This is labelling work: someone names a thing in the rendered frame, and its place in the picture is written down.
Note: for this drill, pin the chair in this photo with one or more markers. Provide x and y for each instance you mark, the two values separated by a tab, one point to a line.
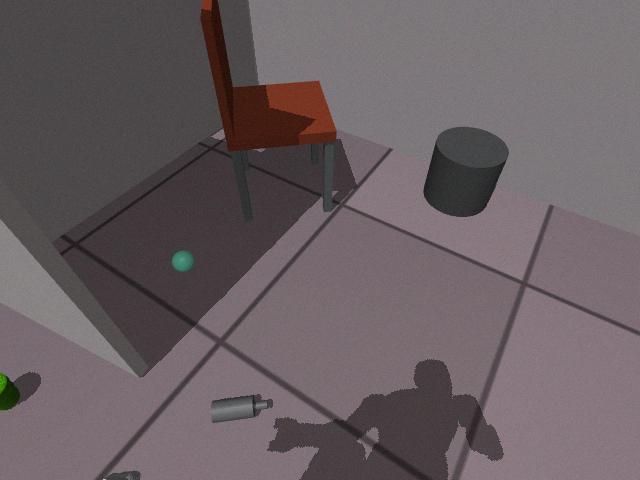
267	116

